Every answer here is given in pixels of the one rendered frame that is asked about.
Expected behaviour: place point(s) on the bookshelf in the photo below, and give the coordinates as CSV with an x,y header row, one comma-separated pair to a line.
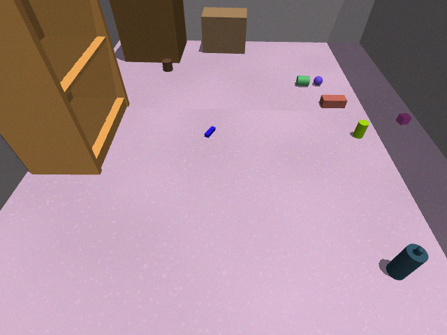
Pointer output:
x,y
62,95

